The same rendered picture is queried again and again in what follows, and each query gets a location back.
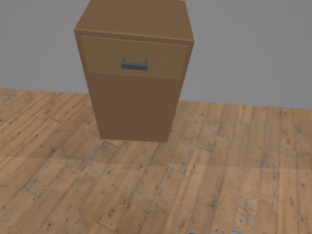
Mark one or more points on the cabinet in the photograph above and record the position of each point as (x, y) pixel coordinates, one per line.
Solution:
(135, 107)

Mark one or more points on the drawer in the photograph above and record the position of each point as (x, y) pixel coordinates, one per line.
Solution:
(105, 55)

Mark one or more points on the handle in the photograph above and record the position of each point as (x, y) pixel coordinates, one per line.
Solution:
(134, 65)

